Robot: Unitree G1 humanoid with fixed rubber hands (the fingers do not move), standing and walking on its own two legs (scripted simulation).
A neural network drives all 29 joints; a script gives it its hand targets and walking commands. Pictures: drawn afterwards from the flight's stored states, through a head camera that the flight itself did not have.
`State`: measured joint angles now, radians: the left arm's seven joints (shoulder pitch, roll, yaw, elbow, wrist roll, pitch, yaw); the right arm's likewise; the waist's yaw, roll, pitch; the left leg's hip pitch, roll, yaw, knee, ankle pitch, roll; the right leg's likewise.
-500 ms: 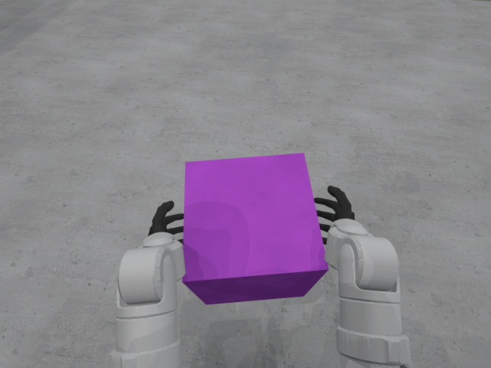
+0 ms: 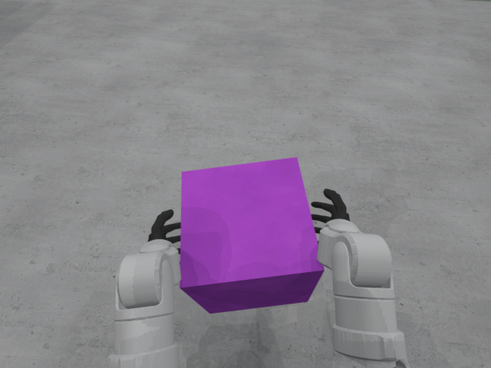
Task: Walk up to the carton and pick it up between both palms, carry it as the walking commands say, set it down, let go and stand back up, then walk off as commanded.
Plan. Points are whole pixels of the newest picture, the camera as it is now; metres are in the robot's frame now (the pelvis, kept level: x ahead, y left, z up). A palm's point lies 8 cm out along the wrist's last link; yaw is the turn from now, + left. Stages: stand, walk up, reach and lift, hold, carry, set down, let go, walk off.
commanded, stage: carry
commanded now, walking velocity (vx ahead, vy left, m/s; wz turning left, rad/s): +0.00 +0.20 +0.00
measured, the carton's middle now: (249, 242) +0.36 +0.00 -0.02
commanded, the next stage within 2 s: none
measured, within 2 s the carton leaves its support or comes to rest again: neither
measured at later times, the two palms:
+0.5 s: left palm (3, 343) +0.18 +0.31 +0.07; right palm (226, 322) +0.19 +0.04 +0.08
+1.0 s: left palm out of the picture +0.09 +0.48 +0.05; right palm out of the picture +0.09 +0.21 +0.08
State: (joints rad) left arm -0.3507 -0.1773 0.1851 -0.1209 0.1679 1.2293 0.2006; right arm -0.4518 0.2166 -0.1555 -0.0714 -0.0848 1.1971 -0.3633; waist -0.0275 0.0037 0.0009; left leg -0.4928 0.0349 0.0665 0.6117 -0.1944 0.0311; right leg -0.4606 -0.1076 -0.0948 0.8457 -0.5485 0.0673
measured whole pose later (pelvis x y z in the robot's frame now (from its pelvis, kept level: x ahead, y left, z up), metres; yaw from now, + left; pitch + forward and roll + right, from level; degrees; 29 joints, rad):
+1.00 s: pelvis -0.22 +0.35 +0.00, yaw -1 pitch +4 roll -2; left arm -0.37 -0.18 0.20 -0.05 0.20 1.22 0.18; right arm -0.46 0.22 -0.18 -0.01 -0.07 1.18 -0.39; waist -0.04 0.00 -0.02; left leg -0.49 0.05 0.08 0.62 -0.20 0.04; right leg -0.52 -0.14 -0.06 0.96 -0.59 0.09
